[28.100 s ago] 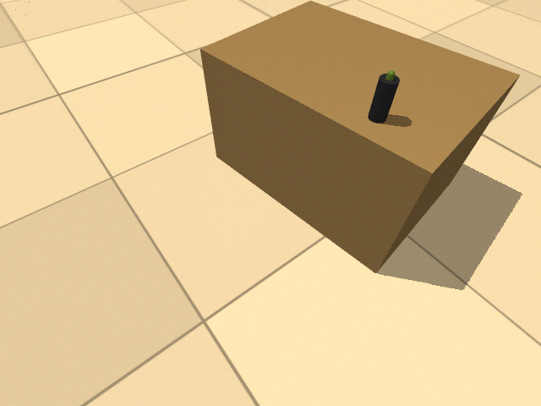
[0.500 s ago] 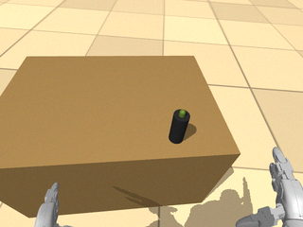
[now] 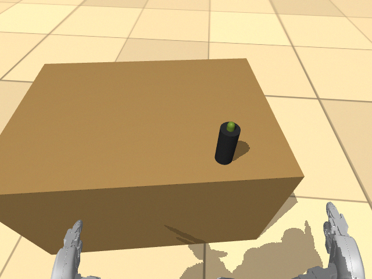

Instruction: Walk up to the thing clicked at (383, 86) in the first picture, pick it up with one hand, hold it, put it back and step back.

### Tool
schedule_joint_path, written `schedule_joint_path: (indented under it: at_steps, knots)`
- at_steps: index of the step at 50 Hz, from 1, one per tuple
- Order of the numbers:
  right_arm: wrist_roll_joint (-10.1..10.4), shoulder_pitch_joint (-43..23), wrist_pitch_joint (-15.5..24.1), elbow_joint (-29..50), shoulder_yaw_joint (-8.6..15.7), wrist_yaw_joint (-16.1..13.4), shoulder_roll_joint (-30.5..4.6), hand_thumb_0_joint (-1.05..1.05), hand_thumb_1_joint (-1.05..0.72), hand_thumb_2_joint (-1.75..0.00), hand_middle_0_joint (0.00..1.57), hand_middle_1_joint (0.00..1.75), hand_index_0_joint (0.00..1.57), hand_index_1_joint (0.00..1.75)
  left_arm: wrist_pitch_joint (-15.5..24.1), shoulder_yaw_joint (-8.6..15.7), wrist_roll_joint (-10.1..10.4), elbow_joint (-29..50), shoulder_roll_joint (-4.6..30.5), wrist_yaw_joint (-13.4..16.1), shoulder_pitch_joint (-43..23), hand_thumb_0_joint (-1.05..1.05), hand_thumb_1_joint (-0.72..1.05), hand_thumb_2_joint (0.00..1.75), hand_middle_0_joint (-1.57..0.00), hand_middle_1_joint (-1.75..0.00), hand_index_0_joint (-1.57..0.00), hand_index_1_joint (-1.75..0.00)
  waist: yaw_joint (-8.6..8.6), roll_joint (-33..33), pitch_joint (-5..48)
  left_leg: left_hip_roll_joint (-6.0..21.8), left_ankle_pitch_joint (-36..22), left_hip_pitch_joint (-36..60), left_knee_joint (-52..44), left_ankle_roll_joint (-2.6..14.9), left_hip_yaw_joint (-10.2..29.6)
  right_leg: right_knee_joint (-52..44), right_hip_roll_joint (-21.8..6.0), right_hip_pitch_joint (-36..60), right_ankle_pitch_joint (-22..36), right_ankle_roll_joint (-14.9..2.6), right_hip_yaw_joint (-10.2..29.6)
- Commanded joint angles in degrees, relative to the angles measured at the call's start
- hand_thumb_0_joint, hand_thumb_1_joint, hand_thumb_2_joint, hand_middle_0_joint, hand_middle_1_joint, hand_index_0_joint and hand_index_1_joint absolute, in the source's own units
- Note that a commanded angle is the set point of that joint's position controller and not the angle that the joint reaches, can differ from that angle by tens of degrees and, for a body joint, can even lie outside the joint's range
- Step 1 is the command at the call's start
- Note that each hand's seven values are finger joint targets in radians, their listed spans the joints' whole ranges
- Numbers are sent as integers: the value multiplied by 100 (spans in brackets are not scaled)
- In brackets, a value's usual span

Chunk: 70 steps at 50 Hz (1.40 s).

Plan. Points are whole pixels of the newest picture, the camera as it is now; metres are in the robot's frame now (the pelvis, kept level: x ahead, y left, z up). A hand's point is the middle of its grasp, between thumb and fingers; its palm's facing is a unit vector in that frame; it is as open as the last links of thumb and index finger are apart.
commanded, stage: home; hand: right
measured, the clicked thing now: (227, 141) +0.50 -0.13 -0.05
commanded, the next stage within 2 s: none
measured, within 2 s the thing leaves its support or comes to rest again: neither
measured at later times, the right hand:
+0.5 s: hand (272, 249) +0.19 -0.19 -0.06, palm faces +0.08 +0.97 -0.21, open 17.1 cm
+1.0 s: hand (272, 249) +0.19 -0.19 -0.06, palm faces +0.10 +0.97 -0.24, open 17.0 cm
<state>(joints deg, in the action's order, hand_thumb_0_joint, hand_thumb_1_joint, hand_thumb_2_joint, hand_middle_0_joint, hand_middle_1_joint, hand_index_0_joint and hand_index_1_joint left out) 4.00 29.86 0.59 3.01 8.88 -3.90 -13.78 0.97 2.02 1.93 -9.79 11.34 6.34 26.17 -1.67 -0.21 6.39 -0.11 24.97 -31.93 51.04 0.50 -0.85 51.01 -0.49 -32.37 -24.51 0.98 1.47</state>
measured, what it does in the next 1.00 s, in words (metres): stands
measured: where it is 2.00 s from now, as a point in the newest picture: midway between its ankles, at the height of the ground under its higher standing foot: outside the picture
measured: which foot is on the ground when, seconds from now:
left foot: down 0.00-1.00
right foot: down 0.00-1.00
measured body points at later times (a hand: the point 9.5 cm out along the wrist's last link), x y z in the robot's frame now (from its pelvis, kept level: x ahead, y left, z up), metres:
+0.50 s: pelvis +0.02 -0.02 -0.01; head +0.04 -0.01 +0.44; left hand +0.18 +0.20 -0.05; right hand +0.19 -0.24 -0.04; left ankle +0.01 +0.11 -0.69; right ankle +0.02 -0.13 -0.69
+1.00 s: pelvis +0.02 -0.01 -0.01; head +0.05 +0.00 +0.44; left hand +0.18 +0.23 -0.05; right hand +0.19 -0.24 -0.04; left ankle +0.01 +0.11 -0.69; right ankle +0.02 -0.13 -0.69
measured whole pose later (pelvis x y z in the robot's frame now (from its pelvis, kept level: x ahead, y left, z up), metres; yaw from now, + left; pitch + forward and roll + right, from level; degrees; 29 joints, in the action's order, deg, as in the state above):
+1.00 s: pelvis +0.02 -0.01 -0.01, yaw +1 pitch +10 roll +0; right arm 2.1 27.5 -5.9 -2.1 0.5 -4.5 -11.6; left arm -4.1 -0.1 1.6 -3.7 11.8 5.4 26.6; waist 0.0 -0.6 8.0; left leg -0.2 28.9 -37.4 56.0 -0.1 0.1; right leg 56.3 -0.6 -37.7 -29.0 0.4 0.5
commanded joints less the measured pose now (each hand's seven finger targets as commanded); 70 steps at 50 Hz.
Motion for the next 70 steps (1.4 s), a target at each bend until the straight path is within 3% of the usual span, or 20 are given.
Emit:
schedule_joint_path:
  at_steps: [1,2,4,7,8,10,11,12,14,15,18,19,24,28,34,41,49,57,65,70]
  knots:
    - [-78,-390,227,110,-677,111,131,0,60,-2,5,4,5,4,321,-320,-15,780,156,-97,-898,0,17,58,-14,-21,-14,-21,257,262,-741,4,194,-634,-930,-31,-109,-809,46,-537,-175,-214,-276]
    - [-112,-532,232,58,-880,146,346,0,59,-3,5,5,5,5,326,-260,-33,718,186,-101,-827,0,25,62,-15,-22,-15,-22,373,272,-541,-14,223,-706,-893,-28,-105,-786,35,-457,-241,-207,-273]
    - [-155,-497,258,146,-680,158,85,0,51,-8,6,6,6,6,329,148,-41,840,634,-93,-342,0,41,67,-16,-23,-16,-23,361,343,-146,-62,117,-523,-816,-27,-176,-798,27,-226,-125,-192,-225]
    - [-183,-420,180,694,46,48,-774,0,46,-11,6,7,6,7,302,760,1,1561,1251,-23,-70,0,62,74,-17,-25,-17,-25,264,385,1242,-55,-945,194,-621,-66,-159,-623,40,504,918,-182,-207]
    - [-208,-526,143,768,335,-41,-1150,0,46,-10,6,7,6,7,249,516,-2,1570,1053,-32,-147,0,68,77,-18,-26,-18,-26,100,74,1228,-22,-1125,305,-570,-43,-142,-594,67,478,1105,-148,-225]
    - [-220,-476,9,355,-304,-56,-442,0,51,-7,6,6,6,6,131,211,-6,1245,564,-45,-90,0,84,90,-20,-30,-20,-30,183,-104,831,-25,-1174,160,-480,-6,-124,-580,65,302,1196,-146,-199]
    - [-196,-863,7,760,-218,-105,-588,0,51,-8,6,6,6,6,156,501,-12,1462,893,-1,-213,0,90,90,-20,-30,-20,-30,182,-266,1036,-16,-1192,213,-416,23,-128,-598,44,393,1234,-120,-172]
    - [-219,-767,-40,616,-84,-160,-728,0,48,-9,6,6,6,6,129,415,-49,1309,904,22,-215,0,89,90,-20,-30,-20,-30,94,-418,959,-11,-1075,170,-394,48,-128,-598,27,301,1176,-96,-153]
    - [-228,-574,-72,471,-341,-146,-564,0,47,-10,6,7,6,7,95,-154,-43,1237,434,-42,-420,0,90,90,-20,-30,-20,-30,-73,-576,458,-17,-863,20,-401,75,-146,-654,15,-19,1060,-66,-155]
    - [-218,-438,-66,253,-768,-117,-123,0,50,-8,6,6,6,6,85,-553,-44,1072,-16,-94,-437,0,90,90,-20,-30,-20,-30,-47,-454,281,-33,-888,5,-382,63,-168,-685,-4,-154,1072,-66,-157]
    - [-222,-329,-48,517,-848,-114,-77,0,49,-9,6,6,6,6,79,-254,-73,1401,304,-109,-550,0,90,90,-20,-30,-20,-30,52,-411,728,-32,-1139,160,-372,39,-184,-628,-12,12,1240,-60,-200]
    - [-229,-403,-71,448,-983,-81,43,0,46,-11,6,7,6,7,71,-371,-66,1243,139,-154,-446,0,90,90,-20,-30,-20,-30,100,-502,588,-34,-1093,89,-392,38,-174,-640,9,1,1181,-66,-225]
    - [-219,-119,-201,211,-459,-85,-406,0,43,-12,6,7,6,7,-52,500,-33,1422,947,-108,-85,0,90,90,-20,-30,-20,-30,286,203,606,-80,-1172,-18,-442,-24,-219,-563,-11,69,1250,-132,-182]
    - [-221,-542,-242,290,-453,-78,-436,0,45,-11,6,7,6,7,-91,368,7,1454,806,-73,-40,0,90,90,-20,-30,-20,-30,312,351,369,-62,-1058,-171,-499,-27,-169,-506,6,23,1075,-180,-199]
    - [-236,-658,-221,717,-723,-72,-207,0,45,-11,6,7,6,7,-36,-230,-17,1644,299,-98,-159,0,90,90,-20,-30,-20,-30,175,-180,875,-26,-1495,23,-294,14,-78,-378,38,171,1587,-111,-255]
    - [-240,-83,-360,572,-330,-121,-498,0,46,-11,6,7,6,7,-90,290,-56,1587,738,-64,30,0,90,90,-20,-30,-20,-30,129,-67,922,-17,-1486,62,-332,-21,-92,-289,62,46,1516,-131,-259]
    - [-230,-329,-330,598,-694,-82,-214,0,46,-11,6,7,6,7,-140,-105,-44,1715,407,-76,-103,0,90,90,-20,-30,-20,-30,176,163,600,26,-1284,-147,-427,-66,-5,-231,76,-196,1142,-190,-316]
    - [-244,-281,-388,699,-456,-102,-417,0,49,-9,6,6,6,6,-129,229,-30,1698,674,-37,124,0,90,90,-20,-30,-20,-30,251,32,719,-12,-1229,-218,-320,-36,-59,-267,55,-20,1191,-158,-270]
    - [-222,-271,-344,687,-680,-108,-240,0,49,-9,6,6,6,6,-129,-33,-29,1927,506,-23,-196,0,90,90,-20,-30,-20,-30,177,163,440,21,-673,-340,-493,-30,5,-274,80,-311,638,-172,-316]
    - [-236,-348,-326,809,-603,-161,-342,0,50,-8,6,6,6,6,-110,80,-30,1904,601,-11,-95,0,90,90,-20,-30,-20,-30,177,-33,565,-28,-713,-337,-344,8,-89,-383,41,-229,729,-144,-235]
